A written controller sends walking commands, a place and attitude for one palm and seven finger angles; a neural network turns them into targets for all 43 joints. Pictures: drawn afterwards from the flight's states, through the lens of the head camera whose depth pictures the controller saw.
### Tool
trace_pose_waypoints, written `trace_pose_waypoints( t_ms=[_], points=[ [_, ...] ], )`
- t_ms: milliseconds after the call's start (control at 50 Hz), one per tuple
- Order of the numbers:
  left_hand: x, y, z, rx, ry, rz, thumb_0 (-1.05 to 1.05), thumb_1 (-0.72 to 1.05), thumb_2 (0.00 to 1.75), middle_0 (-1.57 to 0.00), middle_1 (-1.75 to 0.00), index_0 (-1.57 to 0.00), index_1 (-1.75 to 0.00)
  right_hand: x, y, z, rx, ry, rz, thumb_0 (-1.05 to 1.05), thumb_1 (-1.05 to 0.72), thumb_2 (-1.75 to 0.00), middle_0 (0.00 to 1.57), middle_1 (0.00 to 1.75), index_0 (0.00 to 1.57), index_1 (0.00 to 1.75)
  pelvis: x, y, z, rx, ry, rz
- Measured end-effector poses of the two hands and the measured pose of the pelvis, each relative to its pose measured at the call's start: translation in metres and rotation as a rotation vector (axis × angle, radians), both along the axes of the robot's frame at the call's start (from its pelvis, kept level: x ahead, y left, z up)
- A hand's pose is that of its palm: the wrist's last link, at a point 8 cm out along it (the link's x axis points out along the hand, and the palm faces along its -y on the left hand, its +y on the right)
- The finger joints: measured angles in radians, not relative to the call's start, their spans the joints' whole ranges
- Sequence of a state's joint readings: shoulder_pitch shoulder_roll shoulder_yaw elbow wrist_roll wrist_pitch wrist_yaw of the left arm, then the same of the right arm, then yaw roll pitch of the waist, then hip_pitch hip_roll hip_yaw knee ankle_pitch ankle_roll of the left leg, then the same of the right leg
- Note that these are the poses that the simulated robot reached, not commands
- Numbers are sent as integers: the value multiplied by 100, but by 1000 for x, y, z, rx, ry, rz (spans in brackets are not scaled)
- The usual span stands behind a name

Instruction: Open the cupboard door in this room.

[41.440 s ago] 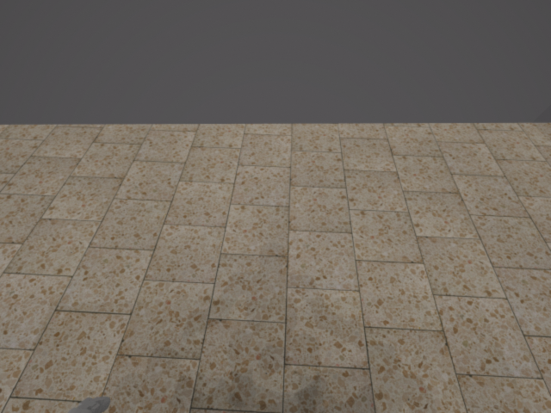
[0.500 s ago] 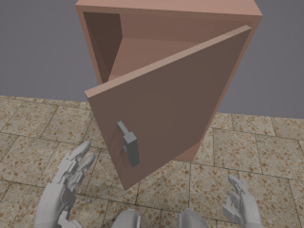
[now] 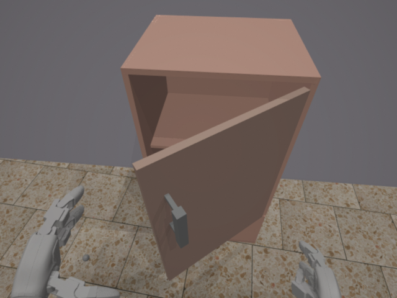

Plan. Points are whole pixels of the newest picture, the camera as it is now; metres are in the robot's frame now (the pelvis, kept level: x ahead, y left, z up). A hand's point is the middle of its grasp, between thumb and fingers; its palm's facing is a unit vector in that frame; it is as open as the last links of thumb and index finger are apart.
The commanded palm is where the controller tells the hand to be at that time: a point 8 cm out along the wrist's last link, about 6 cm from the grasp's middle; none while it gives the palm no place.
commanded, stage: draw the hand back to the body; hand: left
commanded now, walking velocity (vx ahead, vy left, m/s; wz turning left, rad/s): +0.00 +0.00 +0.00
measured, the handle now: (175, 221) +0.28 +0.08 +0.01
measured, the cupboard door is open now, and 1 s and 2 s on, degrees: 39 39 39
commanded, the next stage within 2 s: step back with the hand held close in 0.94 s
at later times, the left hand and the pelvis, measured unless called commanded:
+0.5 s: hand (37, 199) +0.20 +0.25 +0.20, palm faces +0.42 -0.81 -0.41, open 9.8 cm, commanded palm +0.15 +0.29 +0.22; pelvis +0.02 +0.00 +0.04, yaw +0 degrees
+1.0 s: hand (34, 194) +0.20 +0.24 +0.21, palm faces +0.45 -0.80 -0.39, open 7.5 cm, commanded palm +0.15 +0.28 +0.22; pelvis +0.01 -0.02 +0.05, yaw -1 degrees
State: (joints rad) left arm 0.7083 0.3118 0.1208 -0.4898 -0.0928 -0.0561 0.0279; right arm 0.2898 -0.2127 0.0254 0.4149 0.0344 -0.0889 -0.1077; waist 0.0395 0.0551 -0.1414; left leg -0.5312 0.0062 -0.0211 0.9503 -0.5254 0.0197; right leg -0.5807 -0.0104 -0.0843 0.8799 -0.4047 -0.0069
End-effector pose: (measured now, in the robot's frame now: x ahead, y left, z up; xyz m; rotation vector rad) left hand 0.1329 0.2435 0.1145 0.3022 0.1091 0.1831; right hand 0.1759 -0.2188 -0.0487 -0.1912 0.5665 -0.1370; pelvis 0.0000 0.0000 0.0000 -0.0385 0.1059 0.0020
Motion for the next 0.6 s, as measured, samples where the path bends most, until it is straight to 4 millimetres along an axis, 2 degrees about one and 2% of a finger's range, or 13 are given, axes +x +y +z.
trace_pose_waypoints(
  t_ms=[100, 260, 600],
  points=[
    [0, 10, 18, 69, -1, 92, -1, -19, 44, -17, -30, -16, -30, 2, 7, 7, 4, 11, 18, 2, -91, -90, 20, 30, 20, 30, 5, 2, 14, 6, -44, 1],
    [12, 26, 51, 124, -88, 161, -1, 7, 55, -18, -30, -18, -30, 6, 13, 14, 5, 30, 62, 2, -91, -90, 20, 30, 20, 30, 12, 2, 30, 14, -107, 2],
    [28, 44, 118, 222, -304, 214, 1, 66, 80, -20, -30, -20, -30, 20, -2, 29, -6, 37, 87, 2, -91, -90, 20, 30, 20, 30, 16, -8, 47, 22, -174, -9]
  ],
)
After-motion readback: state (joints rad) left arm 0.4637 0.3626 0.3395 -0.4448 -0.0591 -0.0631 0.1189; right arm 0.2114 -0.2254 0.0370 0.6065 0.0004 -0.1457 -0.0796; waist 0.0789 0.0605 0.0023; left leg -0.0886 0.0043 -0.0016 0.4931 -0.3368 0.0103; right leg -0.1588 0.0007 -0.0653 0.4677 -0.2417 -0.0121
